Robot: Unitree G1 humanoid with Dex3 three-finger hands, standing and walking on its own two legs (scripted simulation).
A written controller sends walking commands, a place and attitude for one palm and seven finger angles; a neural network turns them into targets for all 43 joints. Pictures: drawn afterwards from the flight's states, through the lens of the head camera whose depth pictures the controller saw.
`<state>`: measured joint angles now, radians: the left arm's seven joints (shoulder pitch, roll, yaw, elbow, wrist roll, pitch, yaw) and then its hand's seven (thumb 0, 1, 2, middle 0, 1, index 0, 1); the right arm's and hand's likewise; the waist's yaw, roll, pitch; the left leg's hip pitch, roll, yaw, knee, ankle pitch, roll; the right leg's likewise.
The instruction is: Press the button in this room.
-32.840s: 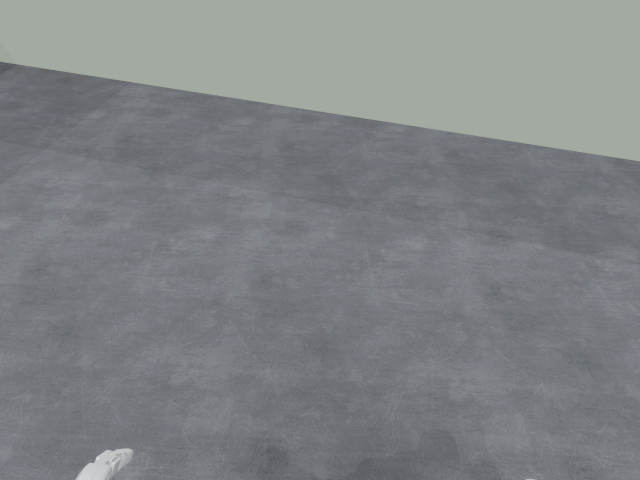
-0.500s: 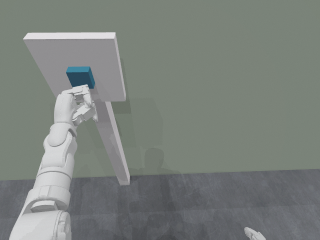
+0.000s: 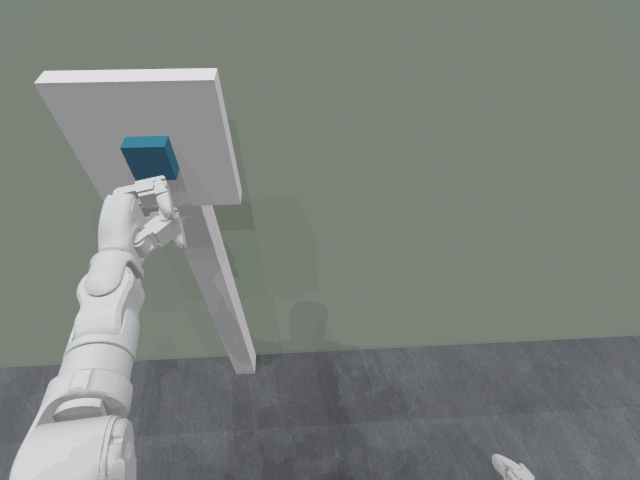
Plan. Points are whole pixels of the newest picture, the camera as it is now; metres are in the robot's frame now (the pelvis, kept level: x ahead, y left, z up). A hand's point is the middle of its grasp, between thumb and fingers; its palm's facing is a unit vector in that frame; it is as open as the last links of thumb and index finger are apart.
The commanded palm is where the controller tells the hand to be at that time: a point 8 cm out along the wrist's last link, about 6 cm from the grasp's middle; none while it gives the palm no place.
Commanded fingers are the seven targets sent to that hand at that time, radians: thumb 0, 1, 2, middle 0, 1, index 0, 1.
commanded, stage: aim a knuckle at the button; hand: left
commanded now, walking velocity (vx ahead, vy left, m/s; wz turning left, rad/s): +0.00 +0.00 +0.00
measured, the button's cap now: (152, 157) +0.50 +0.24 +0.14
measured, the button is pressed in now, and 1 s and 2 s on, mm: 0 7 0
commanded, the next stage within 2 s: press the button with the knuckle in 0.10 s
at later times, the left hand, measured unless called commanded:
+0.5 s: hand (176, 204) +0.44 +0.20 +0.11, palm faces +0.09 -1.00 +0.01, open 3.1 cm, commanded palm +0.40 +0.25 +0.11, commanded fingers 0.00 0.90 0.90 -1.30 -1.50 -1.30 -1.50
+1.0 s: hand (176, 199) +0.45 +0.20 +0.11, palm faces +0.09 -1.00 +0.00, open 2.9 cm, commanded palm +0.44 +0.25 +0.11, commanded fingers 0.00 0.90 0.90 -1.30 -1.50 -1.30 -1.50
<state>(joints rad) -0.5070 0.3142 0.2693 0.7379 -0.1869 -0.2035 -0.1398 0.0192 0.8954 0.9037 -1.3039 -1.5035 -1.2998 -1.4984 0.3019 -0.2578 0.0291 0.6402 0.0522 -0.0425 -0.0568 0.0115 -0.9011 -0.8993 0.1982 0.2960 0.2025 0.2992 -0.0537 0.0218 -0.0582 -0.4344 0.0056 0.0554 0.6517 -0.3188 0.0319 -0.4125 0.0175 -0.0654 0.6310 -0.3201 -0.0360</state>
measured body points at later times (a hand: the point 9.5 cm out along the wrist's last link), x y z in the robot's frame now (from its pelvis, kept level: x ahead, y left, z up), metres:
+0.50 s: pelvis +0.00 +0.00 +0.00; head +0.05 +0.00 +0.45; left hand +0.43 +0.25 +0.11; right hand +0.10 -0.26 -0.11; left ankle +0.01 +0.10 -0.72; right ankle +0.00 -0.10 -0.72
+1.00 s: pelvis -0.01 +0.01 -0.01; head +0.05 +0.01 +0.44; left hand +0.44 +0.25 +0.11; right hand +0.06 -0.26 -0.12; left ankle +0.01 +0.10 -0.72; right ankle +0.00 -0.10 -0.72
